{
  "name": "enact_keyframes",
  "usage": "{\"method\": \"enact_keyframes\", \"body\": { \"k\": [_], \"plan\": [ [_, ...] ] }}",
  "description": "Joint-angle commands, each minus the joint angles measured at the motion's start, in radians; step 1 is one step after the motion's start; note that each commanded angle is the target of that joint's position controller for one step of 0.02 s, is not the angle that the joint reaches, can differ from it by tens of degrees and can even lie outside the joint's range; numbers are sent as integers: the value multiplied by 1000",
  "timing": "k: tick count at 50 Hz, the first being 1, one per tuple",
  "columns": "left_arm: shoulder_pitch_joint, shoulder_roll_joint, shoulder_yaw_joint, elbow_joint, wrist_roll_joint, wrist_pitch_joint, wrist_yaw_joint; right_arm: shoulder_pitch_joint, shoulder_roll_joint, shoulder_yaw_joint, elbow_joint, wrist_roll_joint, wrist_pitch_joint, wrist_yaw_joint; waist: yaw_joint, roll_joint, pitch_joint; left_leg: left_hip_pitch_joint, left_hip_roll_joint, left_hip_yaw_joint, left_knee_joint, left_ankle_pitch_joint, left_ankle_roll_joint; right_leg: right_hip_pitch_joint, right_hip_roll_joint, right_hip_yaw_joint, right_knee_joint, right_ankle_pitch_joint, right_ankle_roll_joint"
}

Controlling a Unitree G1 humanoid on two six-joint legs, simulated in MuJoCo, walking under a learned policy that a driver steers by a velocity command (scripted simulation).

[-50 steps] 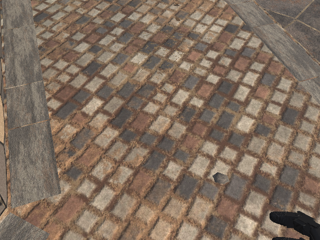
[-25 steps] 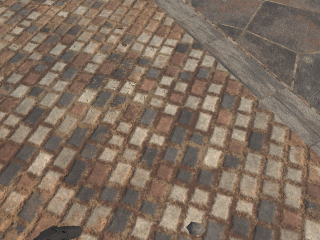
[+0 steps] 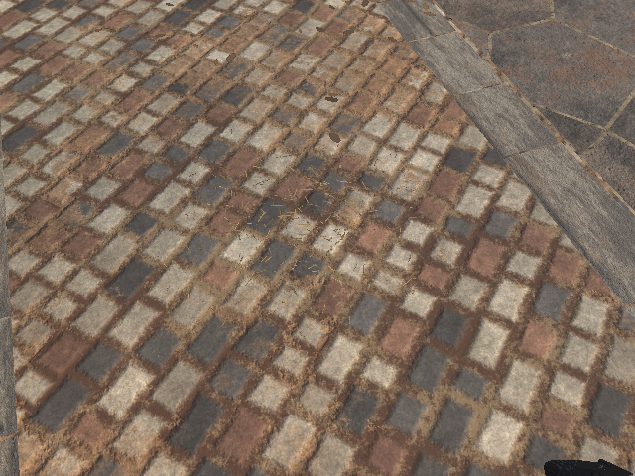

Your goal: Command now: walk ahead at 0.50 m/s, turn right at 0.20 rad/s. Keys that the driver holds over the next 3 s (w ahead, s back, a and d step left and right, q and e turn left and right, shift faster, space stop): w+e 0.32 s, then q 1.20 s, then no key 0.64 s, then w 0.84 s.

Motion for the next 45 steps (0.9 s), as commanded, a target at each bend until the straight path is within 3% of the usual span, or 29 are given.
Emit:
{"method": "enact_keyframes", "body": {
  "k": [1,2,3,4,5,6,7,8,9,11,14,16,19,21,23,25,26,27,28,29,30,31,32,33,35,37,41,45],
  "plan": [
    [-12,189,46,-35,-7,7,11,-17,-122,-38,-72,1,-31,7,-77,-127,23,105,-30,12,-63,-71,28,-25,-288,187,34,372,-152],
    [-24,176,40,-37,-5,10,12,93,-154,-57,-38,-3,-33,0,-135,-115,-40,270,-52,34,-92,-77,49,-52,-244,160,155,482,-128],
    [-26,124,21,-51,9,8,12,261,-213,-80,-1,-17,-35,-11,-203,-70,-174,543,32,-36,-48,-44,94,-176,-182,113,390,419,-92],
    [70,22,-9,-77,14,-8,11,375,-309,-105,15,-34,-25,-19,-196,151,-328,947,290,-409,-68,-157,220,-576,-32,20,782,75,-10],
    [73,46,-6,-71,-1,-24,10,411,-254,-90,21,-27,-20,-17,-214,241,-393,963,354,-664,-202,-301,259,-714,-5,141,960,-293,-4],
    [3,134,21,-84,-26,-27,8,356,-194,-71,19,-20,-20,-18,-210,151,-250,850,322,-543,-229,-384,215,-789,-59,175,1040,-238,-13],
    [-54,136,23,-101,-27,-23,10,285,-160,-59,12,-15,-20,-19,-184,107,-155,717,291,-416,-254,-366,185,-791,-105,146,1027,-152,-19],
    [-79,129,27,-104,-15,-15,13,215,-126,-49,11,-17,-22,-16,-152,75,-85,591,251,-322,-296,-313,171,-756,-136,137,979,-78,-17],
    [-65,116,33,-99,-10,-1,14,170,-100,-42,12,-23,-29,-15,-118,101,-47,502,219,-238,-333,-254,157,-700,-165,145,935,-24,-15],
    [-38,76,31,-92,-13,26,12,132,-96,-46,23,-29,-41,-15,-86,100,-20,415,195,-126,-387,-156,158,-636,-176,138,916,38,-5],
    [-82,61,34,-117,-5,44,15,144,-121,-58,49,-35,-50,-26,-79,44,11,418,195,-11,-413,-31,170,-693,-179,153,846,146,10],
    [-123,53,32,-132,-2,41,8,163,-133,-63,65,-35,-45,-35,-90,31,24,450,188,53,-419,9,165,-717,-173,149,743,239,15],
    [-231,5,11,-165,20,24,-7,191,-145,-60,95,-24,-29,-42,-114,2,66,411,146,135,-393,225,162,-609,-134,71,492,330,10],
    [-288,-6,2,-183,28,15,-19,233,-163,-61,122,-6,-14,-43,-134,5,58,453,152,124,-348,330,169,-565,-114,19,400,341,7],
    [-311,18,7,-195,26,10,-25,254,-188,-66,144,8,1,-41,-133,30,38,523,171,87,-284,379,159,-541,-93,24,334,308,-6],
    [-261,66,23,-185,30,5,-23,224,-207,-72,153,19,12,-42,-84,53,-3,568,170,50,-187,395,125,-456,-68,31,250,290,-30],
    [-177,96,37,-154,38,0,-17,205,-198,-69,154,21,15,-43,-36,43,-52,557,133,56,-89,419,97,-321,-43,9,176,385,-49],
    [-95,174,60,-130,48,-3,-4,242,-158,-57,155,5,10,-41,-19,-15,-136,473,63,87,61,280,45,-119,-110,52,190,746,-80],
    [-24,238,67,-132,85,5,13,319,-64,-25,139,-21,2,-34,-33,-195,-296,156,-39,107,385,-237,-27,263,-374,294,301,1162,-216],
    [-50,199,51,-152,62,17,14,401,-42,-11,159,0,9,-33,-43,-302,-456,46,-95,-5,642,-755,-56,341,-534,456,263,1171,-342],
    [-93,164,45,-175,43,31,12,356,-150,-47,160,26,23,-34,-23,-201,-415,13,-52,-61,736,-745,-55,232,-482,354,221,989,-313],
    [-147,141,38,-177,32,35,14,277,-152,-53,134,33,38,-40,-38,-173,-303,-52,-23,-33,735,-688,-49,127,-433,273,178,779,-270],
    [-199,112,30,-168,28,35,15,251,-134,-56,133,23,61,-53,-65,-140,-200,-50,6,-19,686,-618,-58,-19,-386,210,114,573,-236],
    [-253,90,26,-165,33,36,18,253,-132,-64,135,14,88,-67,-94,-157,-140,9,24,-14,651,-553,-68,-156,-359,159,50,399,-212],
    [-318,93,30,-158,53,34,23,285,-97,-64,126,5,125,-80,-132,-182,-93,109,13,24,633,-467,-82,-320,-341,81,-26,255,-212],
    [-343,99,32,-147,56,29,33,269,-95,-69,99,-1,134,-84,-140,-184,-82,113,21,29,563,-416,-80,-336,-352,39,-49,221,-219],
    [-356,130,43,-121,42,42,55,194,-94,-66,50,-7,135,-63,-121,-165,-106,165,32,50,375,-332,-56,-284,-379,-17,-41,209,-212],
    [-361,157,52,-95,18,65,52,184,-116,-77,22,-8,143,-38,-129,-166,-99,236,11,89,218,-335,-13,-228,-402,-39,12,175,-173]
  ]
}}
